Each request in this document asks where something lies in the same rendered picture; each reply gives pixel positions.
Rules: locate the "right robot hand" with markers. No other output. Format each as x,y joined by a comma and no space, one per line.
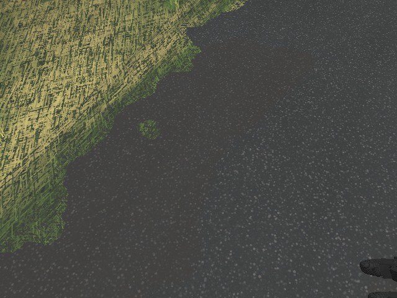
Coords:
381,267

